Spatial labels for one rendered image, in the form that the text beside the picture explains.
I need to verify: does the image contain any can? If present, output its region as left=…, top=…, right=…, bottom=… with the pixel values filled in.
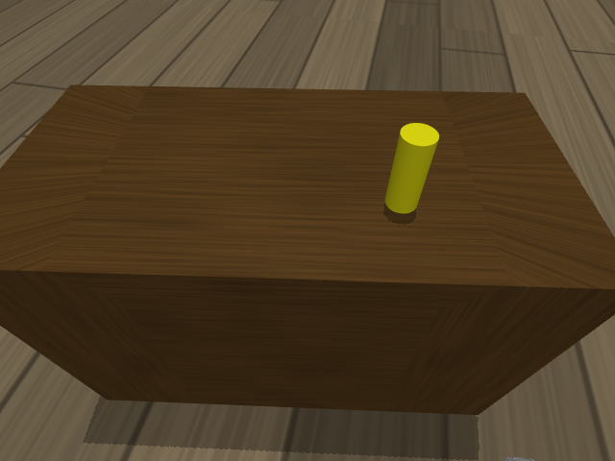
left=385, top=123, right=439, bottom=214

